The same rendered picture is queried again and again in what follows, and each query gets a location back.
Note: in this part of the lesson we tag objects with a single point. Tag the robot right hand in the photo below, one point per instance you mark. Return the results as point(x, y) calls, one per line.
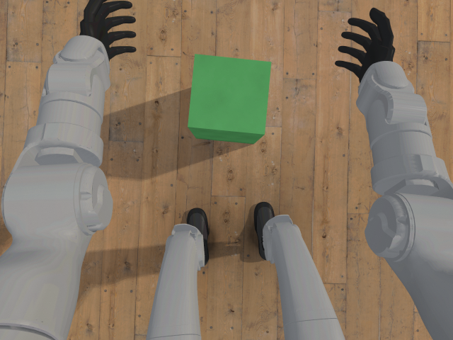
point(379, 47)

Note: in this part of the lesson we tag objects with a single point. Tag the robot left upper arm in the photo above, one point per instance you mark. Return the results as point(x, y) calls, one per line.
point(52, 212)

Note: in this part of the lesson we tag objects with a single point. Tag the left robot forearm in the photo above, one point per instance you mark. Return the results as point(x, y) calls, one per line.
point(68, 127)

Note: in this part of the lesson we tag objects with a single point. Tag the robot left thigh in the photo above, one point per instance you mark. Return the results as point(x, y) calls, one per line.
point(175, 313)

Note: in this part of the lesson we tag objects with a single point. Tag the robot right upper arm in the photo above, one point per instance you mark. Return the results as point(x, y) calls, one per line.
point(414, 233)

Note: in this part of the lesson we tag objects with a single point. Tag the robot right shin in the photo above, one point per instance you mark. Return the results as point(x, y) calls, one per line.
point(280, 218)

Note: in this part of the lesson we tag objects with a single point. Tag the robot left hand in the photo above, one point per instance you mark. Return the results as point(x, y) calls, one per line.
point(96, 25)

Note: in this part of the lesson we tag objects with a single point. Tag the carton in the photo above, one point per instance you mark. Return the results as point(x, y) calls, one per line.
point(229, 99)

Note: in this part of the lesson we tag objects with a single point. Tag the right robot forearm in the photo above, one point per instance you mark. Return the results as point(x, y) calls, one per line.
point(399, 135)

